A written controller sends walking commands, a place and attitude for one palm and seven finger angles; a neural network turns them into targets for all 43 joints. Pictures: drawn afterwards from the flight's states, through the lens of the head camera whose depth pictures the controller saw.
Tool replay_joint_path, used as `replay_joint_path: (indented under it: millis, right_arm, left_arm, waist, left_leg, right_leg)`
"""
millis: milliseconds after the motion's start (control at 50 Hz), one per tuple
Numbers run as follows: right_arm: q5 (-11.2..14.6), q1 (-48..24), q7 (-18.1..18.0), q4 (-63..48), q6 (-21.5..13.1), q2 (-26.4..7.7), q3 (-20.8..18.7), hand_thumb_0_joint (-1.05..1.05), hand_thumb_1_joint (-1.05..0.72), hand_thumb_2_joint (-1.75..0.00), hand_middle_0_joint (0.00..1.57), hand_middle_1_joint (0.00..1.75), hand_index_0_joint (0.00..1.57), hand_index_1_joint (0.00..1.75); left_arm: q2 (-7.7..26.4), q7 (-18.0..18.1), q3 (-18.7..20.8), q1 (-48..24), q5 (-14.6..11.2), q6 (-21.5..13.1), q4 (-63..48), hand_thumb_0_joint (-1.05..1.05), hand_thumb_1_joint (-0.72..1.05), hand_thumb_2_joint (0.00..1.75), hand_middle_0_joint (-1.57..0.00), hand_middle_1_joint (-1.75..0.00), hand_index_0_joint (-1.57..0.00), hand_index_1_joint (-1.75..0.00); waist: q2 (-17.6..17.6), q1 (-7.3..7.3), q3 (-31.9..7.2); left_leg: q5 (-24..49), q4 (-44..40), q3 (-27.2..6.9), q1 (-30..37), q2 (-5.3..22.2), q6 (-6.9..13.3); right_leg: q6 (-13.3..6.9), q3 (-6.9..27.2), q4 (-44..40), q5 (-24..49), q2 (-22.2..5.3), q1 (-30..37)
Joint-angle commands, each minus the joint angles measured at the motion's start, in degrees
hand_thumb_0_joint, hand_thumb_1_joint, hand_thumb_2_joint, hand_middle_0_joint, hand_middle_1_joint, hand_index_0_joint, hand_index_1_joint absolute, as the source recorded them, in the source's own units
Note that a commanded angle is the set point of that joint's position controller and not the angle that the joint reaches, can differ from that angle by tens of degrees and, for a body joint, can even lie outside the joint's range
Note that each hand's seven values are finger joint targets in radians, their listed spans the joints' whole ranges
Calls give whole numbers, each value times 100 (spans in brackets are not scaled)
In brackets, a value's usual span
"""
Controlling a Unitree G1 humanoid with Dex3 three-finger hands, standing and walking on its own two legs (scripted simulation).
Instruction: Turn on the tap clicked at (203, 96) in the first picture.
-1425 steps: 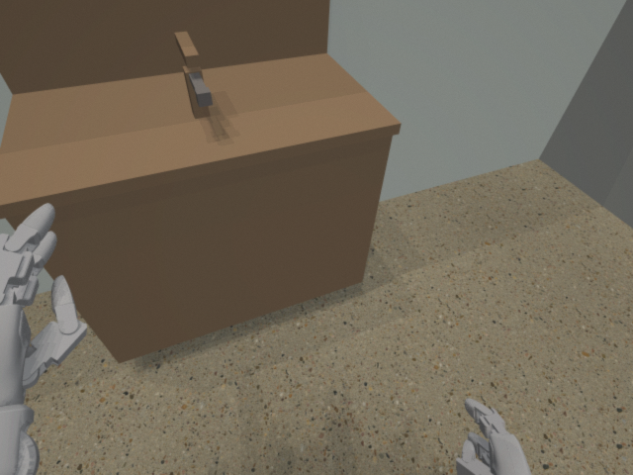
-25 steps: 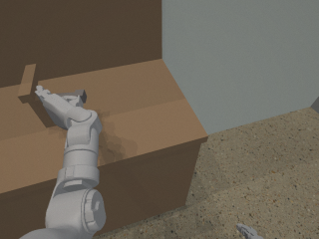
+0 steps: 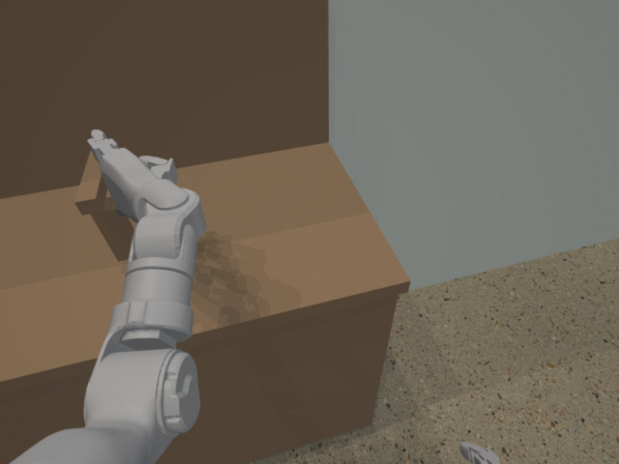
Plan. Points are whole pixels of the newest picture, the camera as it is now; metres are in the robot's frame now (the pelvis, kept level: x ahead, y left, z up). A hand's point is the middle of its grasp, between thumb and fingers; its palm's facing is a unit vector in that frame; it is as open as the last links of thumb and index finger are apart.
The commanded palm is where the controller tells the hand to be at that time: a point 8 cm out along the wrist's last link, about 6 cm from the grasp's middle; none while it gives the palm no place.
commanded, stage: lift the hand up off the lever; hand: left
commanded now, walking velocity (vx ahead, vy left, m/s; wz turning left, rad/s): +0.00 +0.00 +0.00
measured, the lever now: (180, 206) +0.48 +0.23 +0.10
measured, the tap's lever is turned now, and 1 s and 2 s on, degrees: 76 70 70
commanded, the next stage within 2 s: draw the hand back beside the body in 0.28 s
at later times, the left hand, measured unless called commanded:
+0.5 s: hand (196, 165) +0.44 +0.16 +0.20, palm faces +0.57 -0.81 -0.09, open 7.8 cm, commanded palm +0.36 +0.22 +0.18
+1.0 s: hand (143, 259) +0.30 +0.20 +0.17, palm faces +0.20 -0.96 -0.21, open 7.7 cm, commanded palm +0.27 +0.26 +0.18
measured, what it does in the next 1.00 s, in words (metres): stands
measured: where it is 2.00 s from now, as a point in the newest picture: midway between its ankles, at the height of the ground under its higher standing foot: outside the picture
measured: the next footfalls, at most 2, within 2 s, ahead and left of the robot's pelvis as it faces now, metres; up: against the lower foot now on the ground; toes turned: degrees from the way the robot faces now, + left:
none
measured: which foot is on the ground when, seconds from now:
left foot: down 0.00-1.00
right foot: down 0.00-1.00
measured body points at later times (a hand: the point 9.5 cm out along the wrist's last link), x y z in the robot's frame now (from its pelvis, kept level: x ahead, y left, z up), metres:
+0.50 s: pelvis +0.00 +0.00 +0.00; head -0.01 -0.02 +0.45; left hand +0.40 +0.21 +0.21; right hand +0.12 -0.24 -0.12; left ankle +0.02 +0.14 -0.73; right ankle -0.03 -0.05 -0.73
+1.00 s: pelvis +0.00 +0.02 +0.02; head -0.02 +0.01 +0.46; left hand +0.29 +0.25 +0.18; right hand +0.18 -0.21 -0.07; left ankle +0.02 +0.14 -0.73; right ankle -0.03 -0.05 -0.73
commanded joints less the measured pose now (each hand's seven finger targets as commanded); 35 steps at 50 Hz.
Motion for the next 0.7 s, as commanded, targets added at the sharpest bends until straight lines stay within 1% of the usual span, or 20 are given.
replay_joint_path:
  millis: [0, 60, 80, 140, 200, 260, 280, 320, 360, 380, 400, 440, 480, 500, 540, 560, 580, 600, 620, 680]
  right_arm:
    - [169, -788, -126, -898, -185, -687, -107, 0, -90, -90, 20, 30, 20, 30]
    - [63, -879, -94, -864, -254, -600, -125, 0, -90, -90, 20, 30, 20, 30]
    - [34, -880, -93, -814, -249, -603, -175, 0, -90, -90, 20, 30, 20, 30]
    - [-101, -889, -15, -733, -392, -535, -204, 0, -90, -90, 20, 30, 20, 30]
    - [-118, -784, -54, -740, -418, -558, -272, 0, -90, -90, 20, 30, 20, 30]
    - [-141, -757, -91, -692, -416, -575, -264, 0, -90, -90, 20, 30, 20, 30]
    - [-143, -688, -110, -656, -389, -608, -291, 0, -90, -90, 20, 30, 20, 30]
    - [-132, -686, -105, -659, -394, -578, -272, 0, -90, -90, 20, 30, 20, 30]
    - [-127, -644, -93, -688, -382, -599, -281, 0, -90, -90, 20, 30, 20, 30]
    - [-86, -472, -198, -747, -183, -787, -305, 0, -90, -90, 20, 30, 20, 30]
    - [13, -376, -268, -956, -104, -782, -309, 0, -90, -90, 20, 30, 20, 30]
    - [117, -349, -377, -1193, 55, -748, -233, 0, -90, -90, 20, 30, 20, 30]
    - [270, -436, -475, -1350, 261, -788, -147, 0, -90, -90, 20, 30, 20, 30]
    - [370, -562, -525, -1508, 312, -757, -67, 0, -90, -90, 20, 30, 20, 30]
    - [450, -808, -617, -1691, 303, -682, 20, 0, -90, -90, 20, 30, 20, 30]
    - [462, -937, -625, -1727, 264, -634, 33, 0, -90, -90, 20, 30, 20, 30]
    - [283, -549, -475, -1579, 270, -768, -69, 0, -90, -90, 20, 30, 20, 30]
    - [309, -636, -398, -1750, 228, -695, -39, 0, -90, -90, 20, 30, 20, 30]
    - [316, -735, -381, -1798, 147, -688, -60, 0, -90, -90, 20, 30, 20, 30]
    - [297, -847, -332, -1894, -224, -690, -112, 0, -90, -90, 20, 30, 20, 30]
  left_arm:
    - [719, -34, 73, -1718, -209, -17, -595, 0, 90, 90, -15, -15, -15, -15]
    - [983, 228, 122, -2545, 79, -369, -1221, 0, 90, 90, -15, -15, -15, -15]
    - [1304, 296, 297, -2658, 224, -497, -1349, 0, 90, 90, -15, -15, -15, -15]
    - [890, 468, -231, -3573, 571, -798, -1752, 0, 90, 90, -15, -15, -15, -15]
    - [973, 453, -190, -3517, 573, -966, -1984, 0, 90, 90, -15, -15, -15, -15]
    - [749, 374, -379, -3490, 562, -862, -1682, 0, 90, 90, -15, -15, -15, -15]
    - [1044, 385, -116, -3418, 573, -823, -1592, 0, 90, 90, -15, -15, -15, -15]
    - [727, 384, -345, -3556, 512, -768, -1478, 0, 90, 90, -15, -15, -15, -15]
    - [657, 384, -242, -3172, 366, -671, -1236, 0, 90, 90, -15, -15, -15, -15]
    - [613, -551, -988, -2315, 503, -650, -1463, 0, 90, 90, -15, -15, -15, -15]
    - [989, -999, -594, -1889, 355, -652, -1516, 0, 90, 90, -15, -16, -15, -16]
    - [1220, -1615, -464, -989, 181, -588, -1678, 0, 90, 90, -15, -16, -15, -16]
    - [1541, -2402, -141, 324, -183, -490, -1545, 0, 90, 90, -16, -17, -16, -17]
    - [1556, -2738, -118, 540, -441, -476, -1828, 0, 90, 90, -16, -17, -16, -17]
    - [1830, -2884, 321, 823, -831, -395, -2427, 0, 90, 90, -16, -18, -16, -18]
    - [1949, -2795, 513, 832, -925, -406, -2865, 0, 90, 90, -16, -18, -16, -18]
    - [3222, -3147, 714, 1851, -668, -982, -2545, 0, 90, 90, -16, -18, -16, -18]
    - [3091, -3352, 612, 1844, -707, -1400, -2997, 0, 90, 90, -16, -19, -16, -19]
    - [3267, -3427, 679, 1708, -695, -1692, -3434, 0, 90, 90, -16, -19, -16, -19]
    - [3105, -3588, 219, 1136, -639, -2454, -5235, 0, 90, 90, -17, -20, -17, -20]
  waist:
    - [-1030, 92, -690]
    - [-707, 54, -849]
    - [-450, 109, -920]
    - [51, -60, -1364]
    - [35, -50, -1957]
    - [46, -132, -1946]
    - [74, -75, -1999]
    - [-8, -136, -1939]
    - [-259, -86, -1864]
    - [-621, -189, -1771]
    - [-688, -61, -1848]
    - [-982, 119, -1799]
    - [-1239, 310, -1347]
    - [-1360, 360, -1121]
    - [-1435, 552, -876]
    - [-1319, 603, -755]
    - [-868, 353, -224]
    - [-536, 436, -263]
    - [-191, 414, -383]
    - [966, 241, -629]
  left_leg:
    - [837, -447, 200, 407, -148, 276]
    - [842, -318, 231, 421, -136, 287]
    - [860, -291, 191, 430, -115, 270]
    - [998, -88, 233, 680, -72, 269]
    - [1264, -5, 191, 850, -94, 250]
    - [1336, 44, 220, 835, -109, 236]
    - [1319, 15, 167, 842, -114, 222]
    - [1396, 8, 171, 894, -98, 204]
    - [1440, -4, 172, 801, -112, 206]
    - [1627, -47, 247, 977, -118, 279]
    - [1709, -112, 303, 964, -122, 337]
    - [1785, -282, 337, 868, -138, 374]
    - [1642, -527, 334, 788, -96, 378]
    - [1525, -644, 385, 823, -65, 398]
    - [1303, -748, 386, 855, -71, 395]
    - [1248, -785, 393, 922, -60, 383]
    - [986, -876, 372, 910, 92, 356]
    - [1031, -919, 356, 916, 12, 376]
    - [1109, -902, 354, 1047, 27, 382]
    - [1480, -868, 356, 1878, -25, 361]
  right_leg:
    - [614, 510, -949, 2084, -471, 642]
    - [612, 589, -900, 1978, -491, 505]
    - [531, 553, -827, 1786, -428, 447]
    - [395, 488, -611, 1504, -324, 131]
    - [372, 503, -435, 1809, -297, 358]
    - [375, 492, -372, 1984, -315, 313]
    - [345, 458, -369, 1830, -277, 327]
    - [332, 425, -368, 1884, -268, 278]
    - [371, 412, -379, 2112, -277, 388]
    - [353, 520, -272, 2622, -216, 556]
    - [404, 566, -332, 3064, -260, 790]
    - [516, 629, -367, 3810, -311, 1331]
    - [549, 658, -557, 3972, -304, 1640]
    - [611, 724, -680, 4010, -343, 1744]
    - [699, 830, -899, 3853, -370, 1890]
    - [705, 851, -986, 3646, -365, 1827]
    - [682, 881, -1036, 3436, -490, 1626]
    - [615, 885, -1017, 3257, -456, 1723]
    - [571, 922, -1066, 3160, -469, 1720]
    - [426, 824, -1256, 2837, -329, 1366]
